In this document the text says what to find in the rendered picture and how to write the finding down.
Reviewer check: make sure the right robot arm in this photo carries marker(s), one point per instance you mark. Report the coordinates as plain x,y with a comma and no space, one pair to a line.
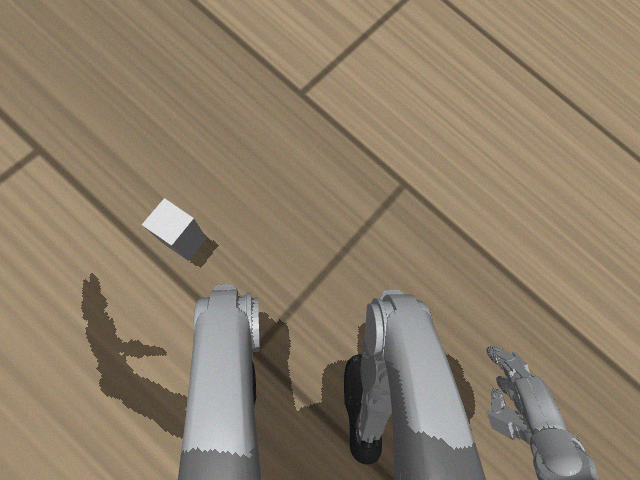
559,455

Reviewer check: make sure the carton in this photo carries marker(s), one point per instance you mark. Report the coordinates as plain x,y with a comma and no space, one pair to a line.
175,228

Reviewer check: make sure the right robot foot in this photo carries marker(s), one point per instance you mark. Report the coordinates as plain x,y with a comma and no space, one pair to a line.
363,452

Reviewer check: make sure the right robot hand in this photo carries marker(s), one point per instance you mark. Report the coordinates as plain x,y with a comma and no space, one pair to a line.
531,397

